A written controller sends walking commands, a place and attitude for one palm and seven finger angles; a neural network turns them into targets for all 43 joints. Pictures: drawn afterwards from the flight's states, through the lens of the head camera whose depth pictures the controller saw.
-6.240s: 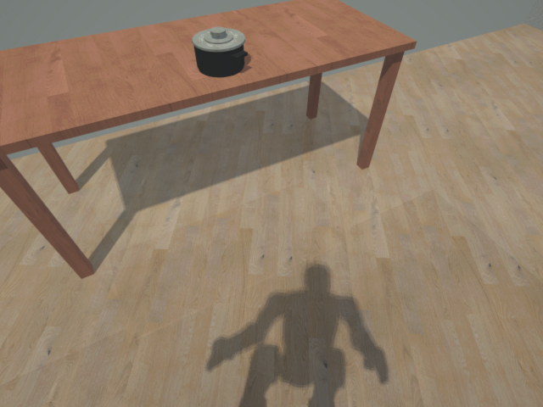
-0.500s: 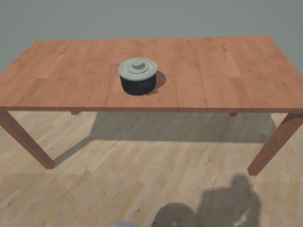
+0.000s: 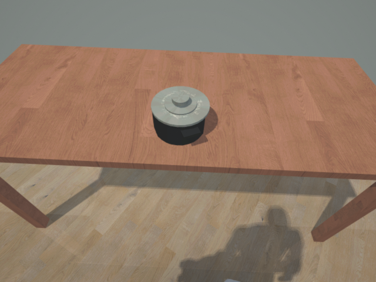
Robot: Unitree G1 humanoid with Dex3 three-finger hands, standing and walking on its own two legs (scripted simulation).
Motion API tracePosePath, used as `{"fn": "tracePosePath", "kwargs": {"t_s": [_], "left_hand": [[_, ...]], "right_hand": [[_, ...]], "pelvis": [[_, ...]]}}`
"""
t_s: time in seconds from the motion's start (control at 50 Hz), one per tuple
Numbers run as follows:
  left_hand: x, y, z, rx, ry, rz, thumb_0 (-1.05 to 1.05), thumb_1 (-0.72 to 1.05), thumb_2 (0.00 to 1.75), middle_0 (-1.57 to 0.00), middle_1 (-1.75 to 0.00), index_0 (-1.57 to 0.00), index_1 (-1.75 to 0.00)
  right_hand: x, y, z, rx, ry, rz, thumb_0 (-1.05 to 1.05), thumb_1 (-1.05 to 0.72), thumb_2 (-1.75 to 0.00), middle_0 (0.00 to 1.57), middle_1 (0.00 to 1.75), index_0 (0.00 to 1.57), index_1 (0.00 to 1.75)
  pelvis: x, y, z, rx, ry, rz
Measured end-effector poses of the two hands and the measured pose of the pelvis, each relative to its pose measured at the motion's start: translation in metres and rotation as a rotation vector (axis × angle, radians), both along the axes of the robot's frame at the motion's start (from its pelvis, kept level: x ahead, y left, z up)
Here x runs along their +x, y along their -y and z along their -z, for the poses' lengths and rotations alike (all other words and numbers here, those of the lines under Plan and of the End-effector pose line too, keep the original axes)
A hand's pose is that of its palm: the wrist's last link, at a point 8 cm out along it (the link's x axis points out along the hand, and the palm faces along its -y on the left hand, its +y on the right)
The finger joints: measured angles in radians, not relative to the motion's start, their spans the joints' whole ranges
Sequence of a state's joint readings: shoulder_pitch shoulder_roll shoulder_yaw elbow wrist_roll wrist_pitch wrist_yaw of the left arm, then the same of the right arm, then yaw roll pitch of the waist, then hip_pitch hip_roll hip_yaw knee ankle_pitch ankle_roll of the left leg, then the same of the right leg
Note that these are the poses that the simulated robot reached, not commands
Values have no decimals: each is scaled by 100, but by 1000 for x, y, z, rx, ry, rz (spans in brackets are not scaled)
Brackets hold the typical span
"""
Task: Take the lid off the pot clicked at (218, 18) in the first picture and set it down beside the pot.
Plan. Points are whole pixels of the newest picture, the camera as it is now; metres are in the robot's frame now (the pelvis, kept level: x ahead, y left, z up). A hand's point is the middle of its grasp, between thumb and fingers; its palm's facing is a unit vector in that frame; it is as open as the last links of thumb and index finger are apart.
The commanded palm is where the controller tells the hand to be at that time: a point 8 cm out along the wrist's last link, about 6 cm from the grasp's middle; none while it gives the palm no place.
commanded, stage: come to a stop and stand still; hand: left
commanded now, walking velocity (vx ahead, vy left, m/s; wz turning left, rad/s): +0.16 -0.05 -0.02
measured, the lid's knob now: (180, 98) +0.59 +0.06 +0.04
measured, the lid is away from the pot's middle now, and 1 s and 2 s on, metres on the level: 0.00 0.00 0.00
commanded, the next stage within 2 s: look again from close up in 1.68 s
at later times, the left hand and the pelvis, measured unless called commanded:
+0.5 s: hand out of the picture +0.13 +0.22 -0.19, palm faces +0.04 -0.98 -0.20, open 7.3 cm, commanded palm none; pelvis +0.06 +0.03 -0.01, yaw +0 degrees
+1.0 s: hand out of the picture +0.04 +0.21 -0.19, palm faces -0.06 -0.98 -0.20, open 7.4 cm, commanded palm none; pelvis +0.03 +0.03 -0.01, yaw -2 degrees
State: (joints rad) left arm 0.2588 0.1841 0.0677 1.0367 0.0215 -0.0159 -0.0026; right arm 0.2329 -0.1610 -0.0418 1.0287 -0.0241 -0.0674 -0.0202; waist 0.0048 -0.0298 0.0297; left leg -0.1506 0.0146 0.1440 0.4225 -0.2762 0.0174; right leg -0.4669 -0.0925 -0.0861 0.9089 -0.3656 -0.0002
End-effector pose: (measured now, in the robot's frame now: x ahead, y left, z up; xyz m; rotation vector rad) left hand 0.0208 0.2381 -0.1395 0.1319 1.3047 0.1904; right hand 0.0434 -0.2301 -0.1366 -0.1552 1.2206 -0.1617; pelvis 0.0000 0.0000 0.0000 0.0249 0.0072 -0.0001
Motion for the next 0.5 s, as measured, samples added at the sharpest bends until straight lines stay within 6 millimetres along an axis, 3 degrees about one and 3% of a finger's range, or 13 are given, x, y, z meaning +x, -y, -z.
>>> {"fn": "tracePosePath", "kwargs": {"t_s": [0.1, 0.18, 0.3, 0.42, 0.5], "left_hand": [[91, 9, -7, 33, 159, 63, 0, 91, 90, -20, -30, -19, -30], [124, 23, -6, 37, 187, 91, 0, 91, 90, -20, -30, -20, -30], [126, 30, -4, 11, 126, 76, 0, 91, 89, -20, -30, -20, -30], [110, -1, 5, 12, 80, 55, -1, 92, 89, -21, -30, -20, -30], [96, -29, 22, 2, 52, 40, 0, 91, 89, -20, -30, -20, -30]], "right_hand": [[3, 11, 20, 31, -95, 26, -1, -92, -90, 20, 30, 20, 30], [14, 16, 30, 41, -152, 56, 0, -91, -90, 20, 30, 20, 30], [43, 12, 18, 27, -143, 64, 0, -91, -90, 20, 30, 20, 30], [67, -4, 5, -1, -71, 44, 0, -91, -90, 20, 30, 20, 30], [69, -21, 2, -33, -17, 35, 0, -91, -90, 20, 30, 20, 30]], "pelvis": [[37, 12, 9, 10, 16, -6], [57, 18, 14, -13, 19, -10], [64, 12, 5, -10, 18, -7], [58, -8, 5, -21, 19, 2], [55, -27, 14, -39, 31, 6]]}}
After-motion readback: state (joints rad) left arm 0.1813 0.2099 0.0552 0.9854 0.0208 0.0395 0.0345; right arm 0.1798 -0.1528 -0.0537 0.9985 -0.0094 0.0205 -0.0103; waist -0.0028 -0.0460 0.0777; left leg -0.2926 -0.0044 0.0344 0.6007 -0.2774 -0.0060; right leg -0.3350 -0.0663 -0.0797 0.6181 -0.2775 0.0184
